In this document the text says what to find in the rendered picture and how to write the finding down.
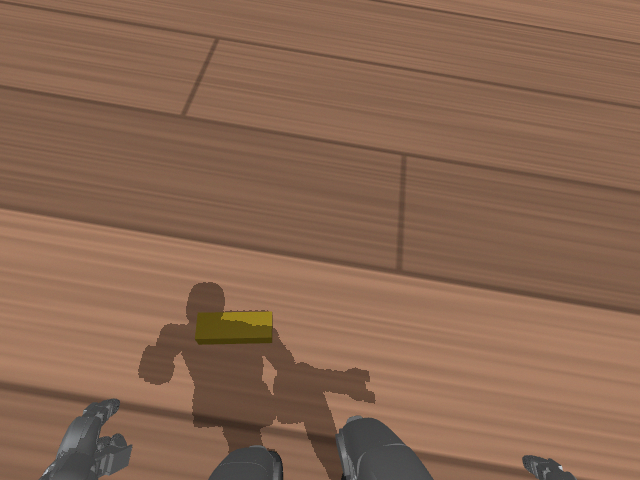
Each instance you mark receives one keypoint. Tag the left robot hand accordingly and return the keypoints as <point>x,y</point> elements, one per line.
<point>82,436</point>

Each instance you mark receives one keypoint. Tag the right robot hand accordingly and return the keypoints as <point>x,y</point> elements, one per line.
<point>544,469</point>

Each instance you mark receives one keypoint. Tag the left robot arm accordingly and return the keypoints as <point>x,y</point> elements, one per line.
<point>74,466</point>

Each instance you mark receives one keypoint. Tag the carton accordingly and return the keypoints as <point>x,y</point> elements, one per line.
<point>233,328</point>

